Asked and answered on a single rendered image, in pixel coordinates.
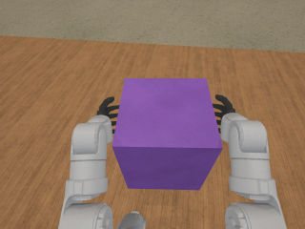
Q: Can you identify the robot right upper arm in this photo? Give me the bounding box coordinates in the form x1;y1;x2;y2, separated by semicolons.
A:
225;202;286;229

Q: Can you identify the robot left hand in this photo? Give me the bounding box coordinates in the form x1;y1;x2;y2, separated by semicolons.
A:
96;96;120;134

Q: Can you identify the robot left upper arm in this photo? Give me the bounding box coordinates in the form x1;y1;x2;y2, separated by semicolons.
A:
59;202;113;229

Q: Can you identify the robot right hand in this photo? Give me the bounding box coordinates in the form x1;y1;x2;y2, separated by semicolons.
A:
213;94;235;133

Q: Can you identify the left robot forearm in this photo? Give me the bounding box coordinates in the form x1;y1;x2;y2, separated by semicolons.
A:
58;114;113;229

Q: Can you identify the right robot forearm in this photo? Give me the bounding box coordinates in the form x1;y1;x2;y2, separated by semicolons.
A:
220;113;287;229

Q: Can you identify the carton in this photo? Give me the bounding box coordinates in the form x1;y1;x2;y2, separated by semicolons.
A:
112;78;223;191

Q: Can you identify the robot left thigh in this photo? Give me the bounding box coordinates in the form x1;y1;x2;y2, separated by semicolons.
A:
116;213;146;229

